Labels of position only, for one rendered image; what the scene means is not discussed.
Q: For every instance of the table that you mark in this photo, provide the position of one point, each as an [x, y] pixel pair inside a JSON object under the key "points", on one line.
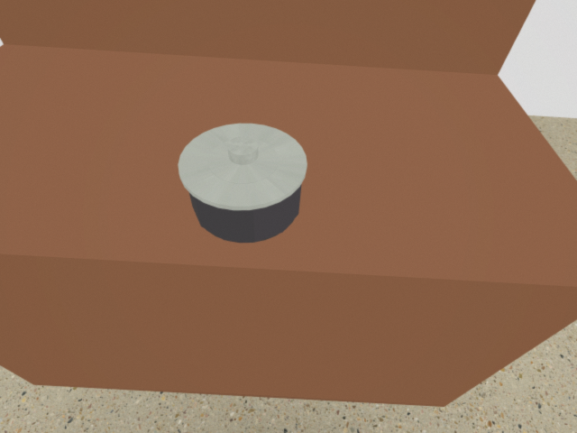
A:
{"points": [[436, 238]]}

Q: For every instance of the pot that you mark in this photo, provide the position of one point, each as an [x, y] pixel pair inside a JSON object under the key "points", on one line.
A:
{"points": [[247, 226]]}

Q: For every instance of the knob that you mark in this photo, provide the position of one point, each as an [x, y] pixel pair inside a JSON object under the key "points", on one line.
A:
{"points": [[242, 150]]}

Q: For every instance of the lid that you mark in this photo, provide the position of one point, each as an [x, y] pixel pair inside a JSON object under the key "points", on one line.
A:
{"points": [[208, 174]]}

